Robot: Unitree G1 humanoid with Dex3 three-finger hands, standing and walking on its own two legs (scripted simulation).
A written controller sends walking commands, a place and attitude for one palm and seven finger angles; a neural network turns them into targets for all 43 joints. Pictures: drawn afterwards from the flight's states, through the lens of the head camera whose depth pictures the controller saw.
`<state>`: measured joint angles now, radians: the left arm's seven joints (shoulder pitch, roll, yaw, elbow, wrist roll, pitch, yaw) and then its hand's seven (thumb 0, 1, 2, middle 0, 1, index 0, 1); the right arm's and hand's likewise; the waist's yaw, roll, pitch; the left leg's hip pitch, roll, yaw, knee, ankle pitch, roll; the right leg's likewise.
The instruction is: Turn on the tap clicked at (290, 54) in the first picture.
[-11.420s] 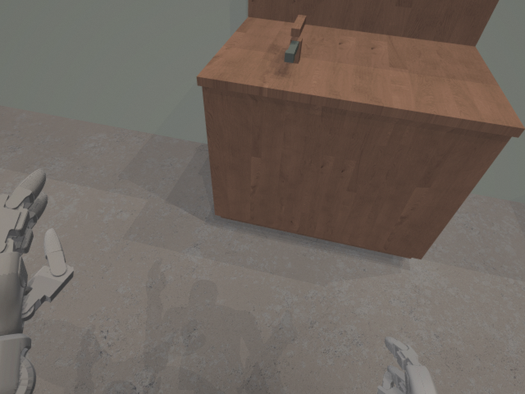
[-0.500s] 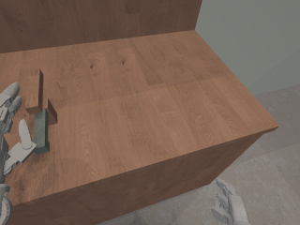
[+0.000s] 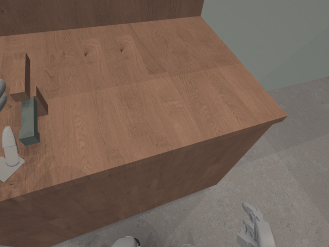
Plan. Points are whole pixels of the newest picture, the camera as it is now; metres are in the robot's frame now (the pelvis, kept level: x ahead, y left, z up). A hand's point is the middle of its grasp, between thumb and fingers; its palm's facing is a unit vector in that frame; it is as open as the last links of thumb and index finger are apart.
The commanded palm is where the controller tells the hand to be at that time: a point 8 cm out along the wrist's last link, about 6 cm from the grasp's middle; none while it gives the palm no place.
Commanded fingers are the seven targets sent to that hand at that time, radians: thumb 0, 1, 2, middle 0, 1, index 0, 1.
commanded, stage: shuffle to correct the standing spot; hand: left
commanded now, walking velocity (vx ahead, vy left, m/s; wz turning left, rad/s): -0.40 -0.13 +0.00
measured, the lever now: (29, 136) +0.31 +0.32 +0.08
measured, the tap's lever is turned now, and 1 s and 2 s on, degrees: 0 0 0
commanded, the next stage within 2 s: come to a stop and stand still in 0.22 s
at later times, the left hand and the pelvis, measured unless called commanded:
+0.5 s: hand out of the picture +0.11 +0.21 +0.15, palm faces +0.37 -0.81 -0.45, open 7.4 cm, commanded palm +0.06 +0.24 +0.18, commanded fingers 0.00 0.90 0.90 -0.20 -0.30 -0.20 -0.30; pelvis -0.10 -0.04 -0.02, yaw +0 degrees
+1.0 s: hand out of the picture +0.06 +0.19 +0.15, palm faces +0.42 -0.84 -0.34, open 7.4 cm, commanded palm +0.01 +0.22 +0.18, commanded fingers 0.00 0.90 0.90 -0.20 -0.30 -0.20 -0.30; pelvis -0.15 -0.06 +0.00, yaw +0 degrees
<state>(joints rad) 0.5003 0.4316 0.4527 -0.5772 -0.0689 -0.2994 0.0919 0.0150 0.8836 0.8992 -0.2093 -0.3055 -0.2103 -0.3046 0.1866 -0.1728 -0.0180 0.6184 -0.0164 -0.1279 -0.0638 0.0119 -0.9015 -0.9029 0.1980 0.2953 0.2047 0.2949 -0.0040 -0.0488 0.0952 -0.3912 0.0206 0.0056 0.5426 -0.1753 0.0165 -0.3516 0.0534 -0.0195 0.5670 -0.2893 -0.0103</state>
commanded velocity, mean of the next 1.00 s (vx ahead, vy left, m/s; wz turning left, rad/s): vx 0.02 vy -0.02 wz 0.00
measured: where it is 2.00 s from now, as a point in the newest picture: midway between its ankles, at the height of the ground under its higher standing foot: outside the picture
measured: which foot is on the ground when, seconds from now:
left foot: down 0.00-0.30, up 0.32-0.48, down 0.50-0.84, up 0.86-1.00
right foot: up 0.00-0.22, down 0.24-0.54, up 0.56-0.78, down 0.80-1.00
